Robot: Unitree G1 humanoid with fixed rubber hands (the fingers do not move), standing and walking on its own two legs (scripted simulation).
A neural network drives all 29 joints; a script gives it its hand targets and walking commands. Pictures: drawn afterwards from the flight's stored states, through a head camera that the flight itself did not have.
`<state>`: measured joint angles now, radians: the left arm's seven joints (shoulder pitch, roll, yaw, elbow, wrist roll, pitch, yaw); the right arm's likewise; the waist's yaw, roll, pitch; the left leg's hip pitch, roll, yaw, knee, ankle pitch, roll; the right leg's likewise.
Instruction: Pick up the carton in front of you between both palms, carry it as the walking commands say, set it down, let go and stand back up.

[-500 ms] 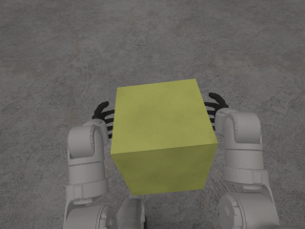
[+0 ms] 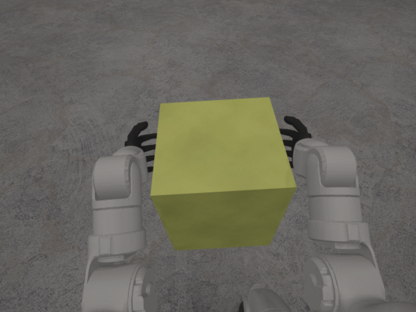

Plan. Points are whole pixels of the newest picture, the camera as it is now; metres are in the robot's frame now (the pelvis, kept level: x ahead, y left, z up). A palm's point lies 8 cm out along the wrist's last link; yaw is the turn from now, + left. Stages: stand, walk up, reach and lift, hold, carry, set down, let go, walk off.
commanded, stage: carry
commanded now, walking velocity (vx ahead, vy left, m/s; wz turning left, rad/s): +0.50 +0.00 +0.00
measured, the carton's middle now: (218, 179) +0.36 -0.02 +0.04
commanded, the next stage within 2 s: none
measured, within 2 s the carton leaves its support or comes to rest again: neither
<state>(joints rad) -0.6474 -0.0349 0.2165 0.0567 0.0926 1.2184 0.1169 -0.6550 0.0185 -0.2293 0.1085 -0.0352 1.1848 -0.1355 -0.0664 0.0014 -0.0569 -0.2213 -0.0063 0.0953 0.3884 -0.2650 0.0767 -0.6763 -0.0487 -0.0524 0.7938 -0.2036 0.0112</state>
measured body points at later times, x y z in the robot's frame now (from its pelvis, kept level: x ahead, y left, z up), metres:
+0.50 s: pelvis +0.29 -0.03 +0.00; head +0.31 -0.04 +0.45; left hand +0.58 +0.14 +0.08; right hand +0.60 -0.17 +0.08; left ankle +0.40 +0.12 -0.70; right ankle +0.22 -0.12 -0.75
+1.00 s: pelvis +0.59 +0.00 +0.00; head +0.56 +0.01 +0.45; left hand +0.86 +0.15 +0.09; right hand +0.86 -0.15 +0.09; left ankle +0.49 +0.09 -0.75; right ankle +0.74 -0.14 -0.71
